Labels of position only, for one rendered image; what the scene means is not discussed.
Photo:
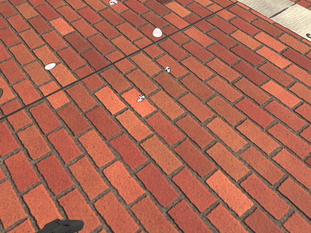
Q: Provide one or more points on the robot left hand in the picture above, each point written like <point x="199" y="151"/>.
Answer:
<point x="62" y="226"/>

